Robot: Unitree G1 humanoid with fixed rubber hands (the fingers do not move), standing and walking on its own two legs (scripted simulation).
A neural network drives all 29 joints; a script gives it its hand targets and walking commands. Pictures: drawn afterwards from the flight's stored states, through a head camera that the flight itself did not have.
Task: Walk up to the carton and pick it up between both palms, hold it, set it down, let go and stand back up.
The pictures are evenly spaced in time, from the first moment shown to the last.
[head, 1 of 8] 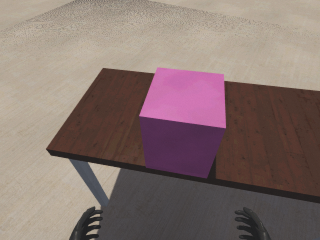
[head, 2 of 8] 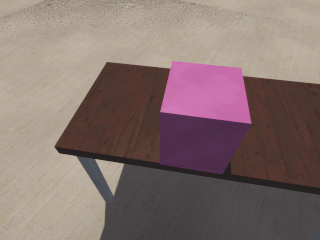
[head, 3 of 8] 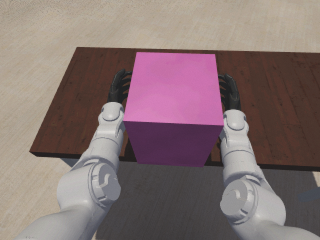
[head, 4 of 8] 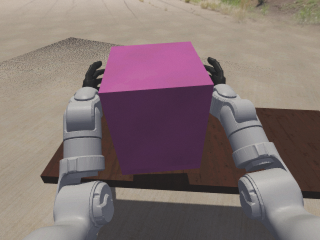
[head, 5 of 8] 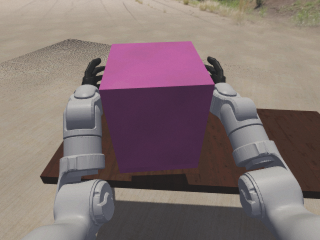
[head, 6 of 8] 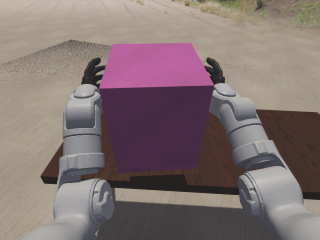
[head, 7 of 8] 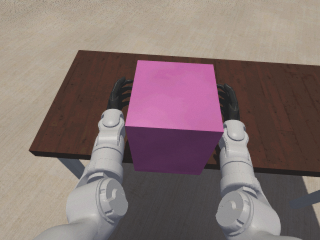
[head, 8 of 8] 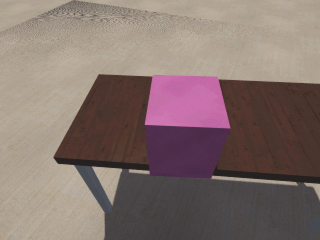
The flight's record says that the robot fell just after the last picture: no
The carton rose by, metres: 0.21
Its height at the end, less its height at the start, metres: +0.00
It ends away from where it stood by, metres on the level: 0.04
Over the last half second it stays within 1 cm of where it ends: yes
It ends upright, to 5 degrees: yes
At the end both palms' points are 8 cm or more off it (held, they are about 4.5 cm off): yes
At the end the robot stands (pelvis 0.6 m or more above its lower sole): yes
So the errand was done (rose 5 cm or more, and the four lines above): yes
